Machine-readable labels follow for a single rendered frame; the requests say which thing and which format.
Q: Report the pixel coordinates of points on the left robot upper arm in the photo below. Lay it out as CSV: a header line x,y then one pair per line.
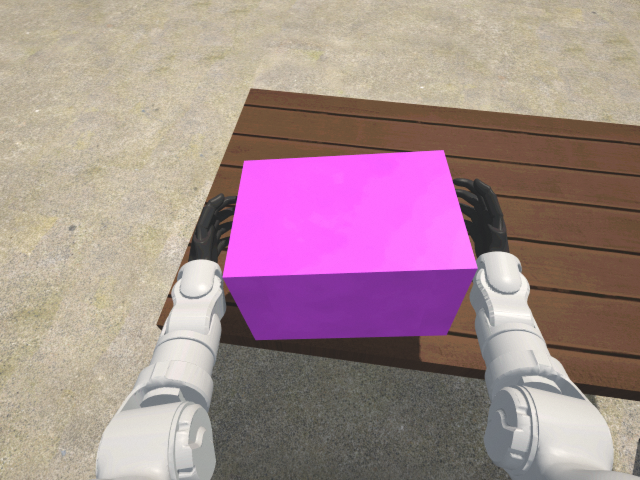
x,y
164,442

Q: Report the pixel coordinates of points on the right robot upper arm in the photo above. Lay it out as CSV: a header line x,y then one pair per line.
x,y
539,435

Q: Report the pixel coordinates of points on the robot right forearm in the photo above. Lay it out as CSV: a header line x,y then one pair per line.
x,y
511,344

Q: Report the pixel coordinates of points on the table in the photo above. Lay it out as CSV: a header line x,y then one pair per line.
x,y
569,191

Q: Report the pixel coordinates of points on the left robot hand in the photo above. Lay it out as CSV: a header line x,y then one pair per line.
x,y
206,243

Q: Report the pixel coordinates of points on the robot left forearm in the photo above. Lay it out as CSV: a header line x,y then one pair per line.
x,y
186,351

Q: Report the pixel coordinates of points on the carton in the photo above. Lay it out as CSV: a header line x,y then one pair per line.
x,y
351,246

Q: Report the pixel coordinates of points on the right robot hand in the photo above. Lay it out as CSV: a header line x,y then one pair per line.
x,y
487,229

